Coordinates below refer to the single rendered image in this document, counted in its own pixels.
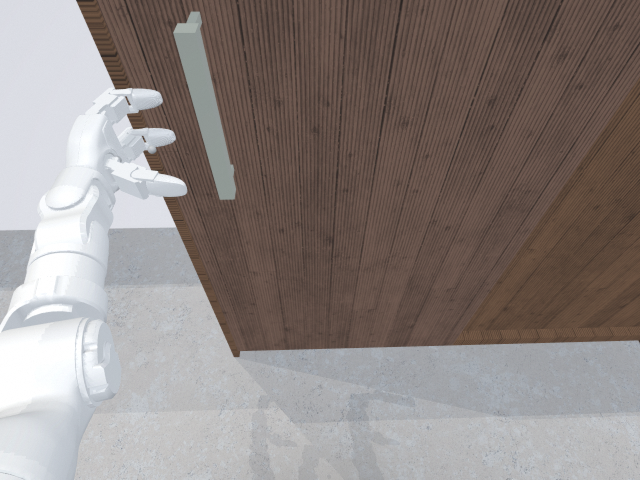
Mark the wardrobe door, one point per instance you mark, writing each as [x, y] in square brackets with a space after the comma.
[580, 266]
[390, 157]

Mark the robot left forearm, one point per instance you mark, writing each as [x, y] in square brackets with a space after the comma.
[68, 263]

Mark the left robot hand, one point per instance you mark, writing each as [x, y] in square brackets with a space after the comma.
[92, 143]

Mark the robot left upper arm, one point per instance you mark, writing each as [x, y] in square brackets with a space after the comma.
[52, 378]

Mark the handle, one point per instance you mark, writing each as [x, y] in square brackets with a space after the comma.
[193, 58]

